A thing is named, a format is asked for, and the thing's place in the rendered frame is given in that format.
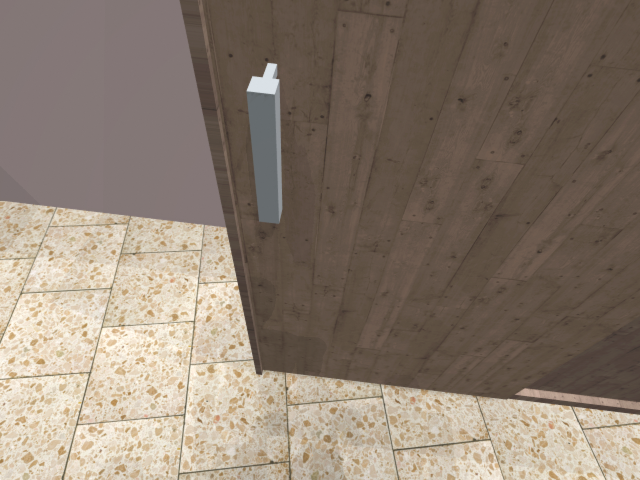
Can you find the wardrobe door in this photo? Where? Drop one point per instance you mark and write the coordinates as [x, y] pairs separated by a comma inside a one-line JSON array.
[[460, 184], [608, 369]]

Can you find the handle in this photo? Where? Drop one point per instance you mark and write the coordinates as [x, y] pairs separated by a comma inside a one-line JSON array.
[[263, 97]]

